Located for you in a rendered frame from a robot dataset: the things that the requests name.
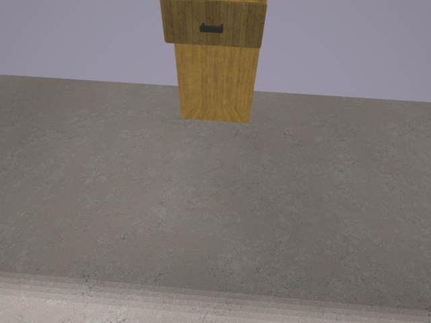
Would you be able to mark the drawer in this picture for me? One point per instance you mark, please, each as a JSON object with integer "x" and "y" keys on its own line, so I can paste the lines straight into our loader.
{"x": 243, "y": 22}

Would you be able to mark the handle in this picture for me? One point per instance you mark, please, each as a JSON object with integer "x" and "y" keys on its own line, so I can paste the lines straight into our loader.
{"x": 214, "y": 29}

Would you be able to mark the cabinet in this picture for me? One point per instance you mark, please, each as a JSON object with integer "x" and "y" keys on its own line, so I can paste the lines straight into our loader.
{"x": 216, "y": 83}

